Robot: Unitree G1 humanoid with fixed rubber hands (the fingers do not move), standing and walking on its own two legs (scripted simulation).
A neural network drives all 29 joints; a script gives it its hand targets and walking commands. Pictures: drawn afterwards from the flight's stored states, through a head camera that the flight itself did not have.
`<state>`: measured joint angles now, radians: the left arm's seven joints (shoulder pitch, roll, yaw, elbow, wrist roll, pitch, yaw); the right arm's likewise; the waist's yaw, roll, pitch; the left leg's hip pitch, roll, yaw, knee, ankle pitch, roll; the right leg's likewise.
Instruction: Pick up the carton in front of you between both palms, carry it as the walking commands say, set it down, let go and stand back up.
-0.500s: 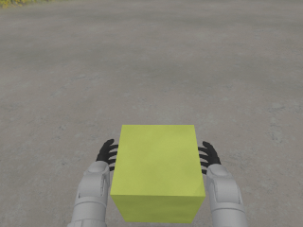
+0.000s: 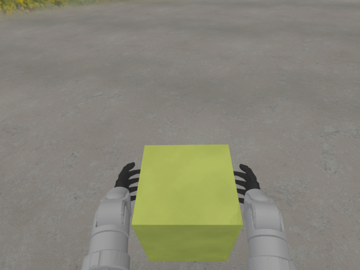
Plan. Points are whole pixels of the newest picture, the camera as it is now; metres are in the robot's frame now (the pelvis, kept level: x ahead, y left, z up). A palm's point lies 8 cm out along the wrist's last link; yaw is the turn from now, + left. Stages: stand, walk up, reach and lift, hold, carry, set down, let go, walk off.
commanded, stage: set down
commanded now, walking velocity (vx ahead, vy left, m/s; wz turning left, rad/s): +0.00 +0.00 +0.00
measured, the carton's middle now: (187, 205) +0.32 +0.00 -0.03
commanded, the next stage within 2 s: none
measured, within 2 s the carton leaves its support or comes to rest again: neither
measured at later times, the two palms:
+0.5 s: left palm (146, 213) +0.36 +0.13 -0.14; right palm (243, 217) +0.35 -0.17 -0.16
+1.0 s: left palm (160, 219) +0.41 +0.10 -0.27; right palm (241, 223) +0.40 -0.20 -0.29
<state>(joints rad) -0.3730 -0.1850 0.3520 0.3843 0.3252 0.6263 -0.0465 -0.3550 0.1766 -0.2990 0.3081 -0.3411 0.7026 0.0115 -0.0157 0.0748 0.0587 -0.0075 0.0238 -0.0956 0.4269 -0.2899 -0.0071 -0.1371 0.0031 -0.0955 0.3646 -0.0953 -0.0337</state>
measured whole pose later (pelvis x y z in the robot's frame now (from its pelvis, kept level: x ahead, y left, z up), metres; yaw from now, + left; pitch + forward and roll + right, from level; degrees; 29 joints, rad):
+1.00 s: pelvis -0.06 +0.02 -0.20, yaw +3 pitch +42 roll +5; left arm -0.91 -0.18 0.54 0.58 0.21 0.23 0.11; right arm -0.95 -0.06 -0.44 0.64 -0.30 0.30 0.07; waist -0.05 0.10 -0.14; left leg -1.67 -0.08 0.00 1.50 -0.58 -0.03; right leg -1.84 -0.02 0.07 1.42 -0.32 0.00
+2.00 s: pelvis -0.08 +0.02 -0.38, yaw +6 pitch +41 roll +4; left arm -1.42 0.08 0.30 0.83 0.00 0.23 0.23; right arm -1.43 -0.34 -0.35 0.91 -0.08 0.26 0.03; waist -0.14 0.09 0.31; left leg -2.16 -0.18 -0.02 2.15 -0.71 -0.07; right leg -2.34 -0.07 0.07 2.02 -0.39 0.00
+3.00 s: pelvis -0.10 +0.03 -0.40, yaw +6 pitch +32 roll +2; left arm -1.57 0.17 0.17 1.04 -0.01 0.16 0.13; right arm -1.55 -0.46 -0.42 1.23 -0.07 0.09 0.09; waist -0.13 0.07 0.52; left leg -2.11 -0.20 -0.02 2.23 -0.69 -0.08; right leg -2.27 -0.08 0.07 2.08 -0.38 0.01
